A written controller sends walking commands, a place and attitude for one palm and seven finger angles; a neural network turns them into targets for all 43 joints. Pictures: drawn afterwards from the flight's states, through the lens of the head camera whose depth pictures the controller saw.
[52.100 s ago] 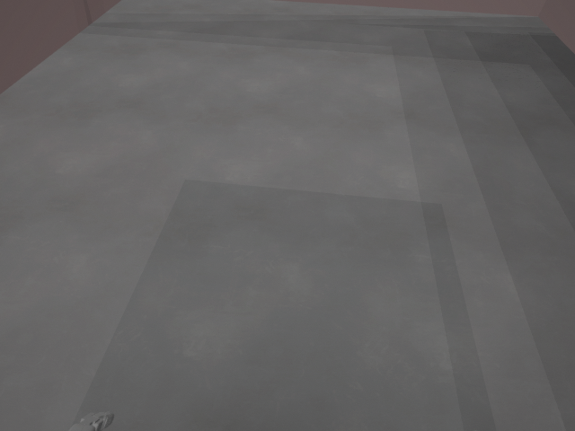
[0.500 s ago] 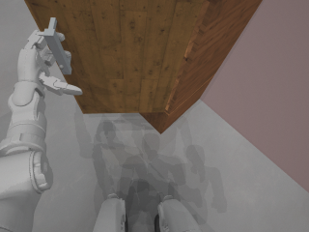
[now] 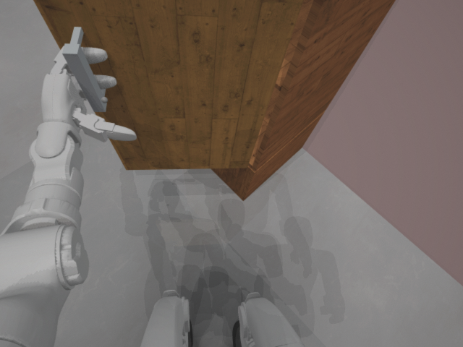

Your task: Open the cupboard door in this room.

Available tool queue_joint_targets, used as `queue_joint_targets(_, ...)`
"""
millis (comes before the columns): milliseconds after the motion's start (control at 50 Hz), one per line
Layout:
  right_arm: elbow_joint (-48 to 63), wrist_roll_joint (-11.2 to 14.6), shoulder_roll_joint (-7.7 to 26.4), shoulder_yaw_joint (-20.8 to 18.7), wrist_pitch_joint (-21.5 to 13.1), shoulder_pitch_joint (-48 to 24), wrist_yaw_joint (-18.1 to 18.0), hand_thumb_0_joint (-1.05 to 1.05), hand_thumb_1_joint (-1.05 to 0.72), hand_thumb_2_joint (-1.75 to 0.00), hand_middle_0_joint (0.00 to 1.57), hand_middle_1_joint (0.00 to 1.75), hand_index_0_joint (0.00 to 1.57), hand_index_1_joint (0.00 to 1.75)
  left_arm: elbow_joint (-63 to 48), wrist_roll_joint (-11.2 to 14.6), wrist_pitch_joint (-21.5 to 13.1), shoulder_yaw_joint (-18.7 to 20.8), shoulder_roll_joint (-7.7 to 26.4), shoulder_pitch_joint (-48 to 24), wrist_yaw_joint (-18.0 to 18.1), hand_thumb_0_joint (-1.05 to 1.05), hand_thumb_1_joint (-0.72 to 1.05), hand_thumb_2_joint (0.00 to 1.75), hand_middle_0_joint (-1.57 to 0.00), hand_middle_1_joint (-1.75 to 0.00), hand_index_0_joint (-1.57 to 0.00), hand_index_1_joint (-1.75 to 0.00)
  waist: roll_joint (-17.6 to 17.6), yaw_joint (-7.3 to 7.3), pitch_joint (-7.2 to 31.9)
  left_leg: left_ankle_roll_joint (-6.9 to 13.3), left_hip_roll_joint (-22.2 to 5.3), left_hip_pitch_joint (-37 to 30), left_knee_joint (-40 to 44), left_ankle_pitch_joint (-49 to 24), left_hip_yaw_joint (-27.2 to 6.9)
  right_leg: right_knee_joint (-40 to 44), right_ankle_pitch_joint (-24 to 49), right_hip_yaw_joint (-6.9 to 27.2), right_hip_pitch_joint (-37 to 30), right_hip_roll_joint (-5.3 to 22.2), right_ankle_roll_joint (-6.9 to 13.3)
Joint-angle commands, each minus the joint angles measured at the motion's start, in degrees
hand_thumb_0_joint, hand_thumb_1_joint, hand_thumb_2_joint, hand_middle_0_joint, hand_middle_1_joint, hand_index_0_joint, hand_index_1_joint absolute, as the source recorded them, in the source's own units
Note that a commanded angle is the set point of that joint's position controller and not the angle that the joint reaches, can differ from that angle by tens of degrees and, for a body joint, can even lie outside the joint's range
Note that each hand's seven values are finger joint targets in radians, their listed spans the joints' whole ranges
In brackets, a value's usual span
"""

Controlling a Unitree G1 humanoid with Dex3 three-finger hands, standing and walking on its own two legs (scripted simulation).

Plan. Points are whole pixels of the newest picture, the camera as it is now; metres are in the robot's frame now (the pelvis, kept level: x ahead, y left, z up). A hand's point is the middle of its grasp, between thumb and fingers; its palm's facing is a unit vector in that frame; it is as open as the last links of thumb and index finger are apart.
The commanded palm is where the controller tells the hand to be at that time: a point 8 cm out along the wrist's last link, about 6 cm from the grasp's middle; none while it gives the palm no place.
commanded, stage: slide the fingers in behind the handle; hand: left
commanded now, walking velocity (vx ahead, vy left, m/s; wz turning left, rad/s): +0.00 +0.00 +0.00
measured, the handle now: (89, 72) +0.56 +0.21 +0.07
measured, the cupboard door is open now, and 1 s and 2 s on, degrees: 50 50 86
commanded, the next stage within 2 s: close the thumb around the handle in 0.24 s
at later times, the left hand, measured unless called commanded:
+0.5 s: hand (105, 98) +0.51 +0.18 +0.06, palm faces +0.01 -1.00 -0.02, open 13.4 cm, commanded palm +0.50 +0.21 +0.06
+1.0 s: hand (105, 97) +0.52 +0.18 +0.06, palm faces +0.01 -1.00 -0.02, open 5.6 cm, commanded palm +0.50 +0.21 +0.06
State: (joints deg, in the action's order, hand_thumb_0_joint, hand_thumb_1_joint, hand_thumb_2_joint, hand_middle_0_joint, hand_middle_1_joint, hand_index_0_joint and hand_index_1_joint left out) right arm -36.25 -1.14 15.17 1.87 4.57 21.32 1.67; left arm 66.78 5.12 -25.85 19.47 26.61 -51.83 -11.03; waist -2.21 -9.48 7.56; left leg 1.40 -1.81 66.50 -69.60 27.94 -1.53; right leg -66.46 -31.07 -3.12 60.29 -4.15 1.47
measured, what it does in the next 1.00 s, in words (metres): stands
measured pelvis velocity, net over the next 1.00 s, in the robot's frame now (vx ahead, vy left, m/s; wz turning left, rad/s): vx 0.00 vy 0.00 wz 0.00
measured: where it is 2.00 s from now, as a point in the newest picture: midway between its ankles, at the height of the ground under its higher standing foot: outside the picture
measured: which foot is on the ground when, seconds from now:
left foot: down 0.00-1.00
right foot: down 0.00-1.00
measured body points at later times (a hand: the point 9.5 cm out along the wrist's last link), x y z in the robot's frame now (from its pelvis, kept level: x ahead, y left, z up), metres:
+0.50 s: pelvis +0.00 +0.00 +0.00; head +0.15 +0.03 +0.43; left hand +0.51 +0.23 +0.06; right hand +0.02 -0.26 -0.11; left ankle +0.04 +0.10 -0.63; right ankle +0.00 -0.11 -0.63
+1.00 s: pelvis +0.00 +0.00 +0.00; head +0.15 +0.03 +0.43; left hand +0.51 +0.23 +0.06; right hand +0.01 -0.26 -0.11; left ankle +0.04 +0.10 -0.63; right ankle +0.00 -0.11 -0.63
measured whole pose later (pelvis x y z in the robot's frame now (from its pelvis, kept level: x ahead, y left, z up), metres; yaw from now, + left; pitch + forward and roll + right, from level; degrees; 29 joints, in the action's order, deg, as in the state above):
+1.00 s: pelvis +0.00 +0.00 +0.00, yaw +0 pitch +25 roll -4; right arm -36.1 -1.3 15.2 1.8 4.9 21.3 1.7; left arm 67.2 5.0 -25.8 18.9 26.5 -52.4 -10.5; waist -2.4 -9.7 7.6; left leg 1.7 -1.6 66.6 -69.5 28.2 -1.5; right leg -66.0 -31.2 -3.0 60.2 -4.0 1.2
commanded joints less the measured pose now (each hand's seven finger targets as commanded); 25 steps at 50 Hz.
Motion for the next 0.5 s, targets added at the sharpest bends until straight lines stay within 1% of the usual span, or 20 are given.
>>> queue_joint_targets(0,2.15,0.25,10.56,-3.95,-0.59,9.44,-1.11,0.00,-0.90,-0.90,0.20,0.30,0.20,0.30,-11.00,0.67,-3.60,0.61,11.22,-25.60,-1.06,0.00,-0.50,0.30,-0.30,-1.20,-0.30,-1.20,-5.39,-2.29,28.17,0.96,0.41,-28.15,5.53,-19.78,-2.80,9.22,19.03,2.09,-5.36,0.05,-0.04)
queue_joint_targets(20,2.27,0.27,10.45,-3.85,-0.60,9.36,-1.20,0.00,-0.90,-0.90,0.20,0.30,0.20,0.30,-11.42,0.74,-3.47,0.46,11.41,-26.40,-1.20,0.00,-0.50,0.30,-0.30,-1.20,-0.30,-1.20,-5.15,-2.53,28.02,1.14,0.54,-26.95,5.37,-19.36,-2.59,9.17,19.35,2.32,-6.29,0.09,-0.18)
queue_joint_targets(60,2.74,0.34,10.25,-3.82,-0.67,9.17,-1.14,0.00,-0.90,-0.90,0.20,0.30,0.20,0.30,-11.61,0.69,-3.40,0.70,11.47,-24.78,-1.51,0.00,-0.50,0.30,-0.30,-1.20,-0.30,-1.20,-6.35,-1.49,28.69,0.95,0.68,-27.34,5.68,-19.83,-2.48,9.01,19.70,2.22,-7.15,0.11,0.03)
queue_joint_targets(80,2.76,0.18,10.24,-3.86,-0.77,9.44,-1.13,0.00,-0.90,-0.90,0.20,0.30,0.20,0.30,-13.24,0.98,-3.89,1.27,11.89,-25.39,-1.56,0.00,-0.50,0.30,-0.30,-1.20,-0.30,-1.20,-7.27,-1.31,30.21,0.94,0.59,-28.94,5.58,-21.62,-2.69,8.45,20.87,2.01,-7.21,0.05,0.21)
queue_joint_targets(100,2.79,0.41,10.16,-3.94,-0.71,9.13,-1.13,0.00,-0.90,-0.90,0.20,0.30,0.20,0.30,-12.46,0.88,-3.80,0.95,11.42,-23.99,-1.71,0.00,-0.50,0.30,-0.30,-1.20,-0.30,-1.20,-7.73,-1.14,30.33,0.80,0.56,-29.34,5.41,-22.31,-2.47,8.60,21.50,2.19,-6.78,0.11,0.13)
queue_joint_targets(140,2.64,0.34,10.33,-3.86,-0.56,9.13,-1.09,0.00,-0.90,-0.90,0.20,0.30,0.20,0.30,-11.92,0.87,-3.51,0.34,11.06,-25.27,-1.69,0.00,-0.50,0.30,-0.30,-1.20,-0.30,-1.20,-6.51,-1.97,28.01,0.77,0.40,-28.49,5.60,-21.00,-2.82,8.75,20.00,1.88,-5.64,0.07,0.00)
queue_joint_targets(160,2.75,0.42,10.29,-3.87,-0.54,9.07,-1.06,0.00,-0.90,-0.90,0.20,0.30,0.20,0.30,-11.78,0.81,-3.40,0.18,10.82,-24.88,-1.60,0.00,-0.50,0.30,-0.30,-1.20,-0.30,-1.20,-6.55,-1.80,27.65,0.74,0.44,-28.32,5.76,-20.45,-2.75,8.94,19.47,1.87,-5.62,0.06,0.03)
queue_joint_targets(180,2.60,0.25,10.29,-3.86,-0.62,9.42,-1.11,0.00,-0.90,-0.90,0.20,0.30,0.20,0.30,-12.24,0.94,-3.75,0.16,10.63,-26.04,-1.34,0.00,-0.50,0.30,-0.30,-1.20,-0.30,-1.20,-6.87,-2.25,27.79,0.84,0.37,-29.35,5.72,-21.45,-3.15,8.66,19.86,1.67,-4.91,-0.01,0.15)
queue_joint_targets(220,2.69,0.23,10.35,-3.91,-0.57,9.14,-1.10,0.00,-0.90,-0.90,0.20,0.30,0.20,0.30,-11.37,0.71,-3.46,0.38,10.74,-24.72,-1.18,0.00,-0.50,0.30,-0.30,-1.20,-0.30,-1.20,-6.77,-1.81,28.54,0.74,0.43,-28.78,5.50,-21.17,-2.92,8.58,19.81,1.80,-5.20,0.09,0.02)
queue_joint_targets(260,2.56,0.14,10.51,-3.93,-0.53,9.36,-1.12,0.00,-0.90,-0.90,0.20,0.30,0.20,0.30,-12.01,0.57,-3.54,0.55,11.26,-26.17,-0.99,0.00,-0.50,0.30,-0.30,-1.20,-0.30,-1.20,-6.38,-2.12,28.17,0.72,0.24,-29.19,5.74,-20.85,-3.27,8.62,19.09,1.58,-4.66,0.10,0.04)
queue_joint_targets(280,2.67,0.08,10.42,-3.99,-0.62,9.51,-1.05,0.00,-0.90,-0.90,0.20,0.30,0.20,0.30,-12.54,0.72,-3.91,0.00,10.21,-26.22,-0.95,0.00,-0.50,0.30,-0.30,-1.20,-0.30,-1.20,-8.18,-2.03,28.80,0.60,0.27,-31.12,5.72,-22.54,-3.57,8.26,19.51,1.36,-3.51,0.02,0.30)
queue_joint_targets(300,2.64,0.14,10.39,-4.07,-0.59,9.17,-0.98,0.00,-0.90,-0.90,0.20,0.30,0.20,0.30,-12.44,0.57,-3.87,-0.09,9.88,-25.40,-0.93,0.00,-0.50,0.30,-0.30,-1.20,-0.30,-1.20,-7.53,-1.80,29.82,0.53,0.20,-31.17,5.53,-22.39,-3.42,8.29,19.50,1.41,-3.63,0.09,0.15)
queue_joint_targets(320,2.42,0.07,10.48,-4.01,-0.45,9.34,-1.01,0.00,-0.90,-0.90,0.20,0.30,0.20,0.30,-12.25,0.45,-3.89,-0.20,10.23,-26.07,-0.82,0.00,-0.50,0.30,-0.30,-1.20,-0.30,-1.20,-7.89,-2.01,29.12,0.39,0.07,-31.34,5.70,-22.53,-3.69,8.20,19.29,1.19,-3.18,0.12,0.25)
queue_joint_targets(340,2.52,0.12,10.35,-4.07,-0.42,9.34,-0.90,0.00,-0.90,-0.90,0.20,0.30,0.20,0.30,-12.09,0.33,-3.80,-1.36,8.71,-26.28,-0.77,0.00,-0.44,0.32,-0.30,-1.21,-0.30,-1.21,-7.73,-2.32,28.62,0.38,0.15,-31.52,5.76,-22.44,-3.78,8.28,19.06,1.13,-2.72,0.04,0.22)
queue_joint_targets(360,2.42,0.00,10.49,-4.18,-0.35,9.48,-0.93,0.00,-0.90,-0.90,0.20,0.30,0.20,0.30,-12.30,0.33,-3.79,-0.84,9.14,-26.36,-0.58,0.00,-0.39,0.35,-0.31,-1.21,-0.31,-1.21,-7.31,-2.27,29.05,0.38,0.09,-31.66,5.77,-22.71,-3.86,8.26,19.18,1.06,-3.03,0.09,0.22)
queue_joint_targets(380,2.44,-0.10,10.41,-4.21,-0.45,9.73,-0.91,0.00,-0.90,-0.90,0.20,0.30,0.20,0.30,-13.23,0.48,-4.17,-0.83,8.88,-26.74,-0.47,0.00,-0.33,0.37,-0.31,-1.22,-0.31,-1.22,-8.22,-2.26,30.11,0.46,0.11,-32.79,5.54,-24.16,-3.92,7.98,20.02,1.02,-2.73,0.01,0.33)
queue_joint_targets(400,2.31,-0.04,10.51,-4.23,-0.34,9.49,-0.86,0.00,-0.90,-0.90,0.20,0.30,0.20,0.30,-12.66,0.27,-4.11,-0.14,9.75,-25.85,-0.36,0.00,-0.28,0.40,-0.32,-1.22,-0.32,-1.22,-8.00,-1.67,30.28,0.23,0.01,-32.78,5.75,-23.74,-3.99,8.06,19.55,0.98,-2.89,0.05,0.31)
queue_joint_targets(440,2.30,-0.01,10.38,-4.13,-0.30,9.32,-0.83,0.00,-0.90,-0.90,0.20,0.30,0.20,0.30,-11.77,0.26,-3.68,-1.62,8.15,-26.64,-0.36,0.00,-0.16,0.44,-0.32,-1.24,-0.32,-1.24,-6.48,-2.75,28.42,0.48,0.17,-30.99,5.80,-21.60,-3.78,8.62,18.62,1.08,-2.86,0.06,0.08)
queue_joint_targets(460,2.22,0.06,10.55,-4.13,-0.20,9.48,-0.92,0.00,-0.90,-0.90,0.20,0.30,0.20,0.30,-11.26,0.10,-3.58,-0.77,9.37,-26.29,-0.25,0.00,-0.11,0.47,-0.33,-1.24,-0.33,-1.24,-5.83,-2.45,27.72,0.52,0.18,-30.17,5.94,-20.98,-3.74,8.74,18.30,1.16,-3.33,0.02,0.14)
queue_joint_targets(480,2.24,-0.09,10.50,-4.02,-0.36,9.72,-0.93,0.00,-0.90,-0.90,0.20,0.30,0.20,0.30,-11.81,0.21,-3.87,-1.17,8.86,-27.39,-0.14,0.00,-0.05,0.49,-0.33,-1.25,-0.33,-1.25,-6.68,-2.76,28.15,0.65,0.26,-30.77,5.90,-21.59,-3.97,8.43,18.49,1.11,-2.87,-0.05,0.24)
